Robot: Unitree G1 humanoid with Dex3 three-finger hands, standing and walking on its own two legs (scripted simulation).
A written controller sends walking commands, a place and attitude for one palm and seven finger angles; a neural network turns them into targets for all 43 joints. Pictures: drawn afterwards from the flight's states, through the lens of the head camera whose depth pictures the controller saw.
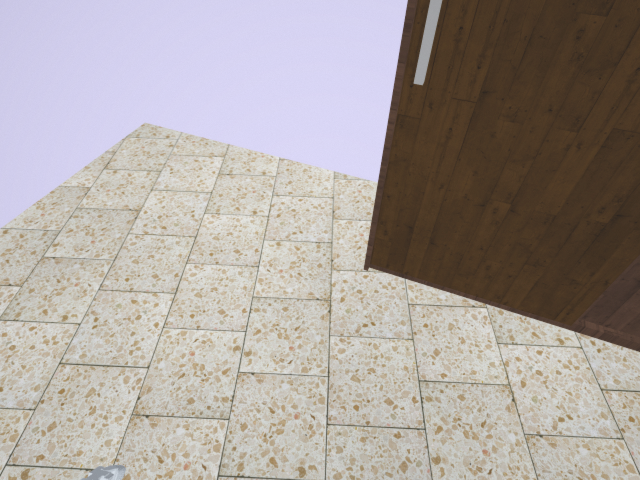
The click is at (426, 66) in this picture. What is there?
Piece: wardrobe's sliding door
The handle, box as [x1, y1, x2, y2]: [413, 0, 441, 84]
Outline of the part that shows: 441,0 430,0 413,83 422,84 424,80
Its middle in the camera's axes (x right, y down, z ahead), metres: +0.25 -0.49 +0.84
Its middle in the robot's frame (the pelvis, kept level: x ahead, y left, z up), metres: +0.99 -0.20 +0.20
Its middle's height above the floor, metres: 0.97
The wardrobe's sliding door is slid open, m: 0.00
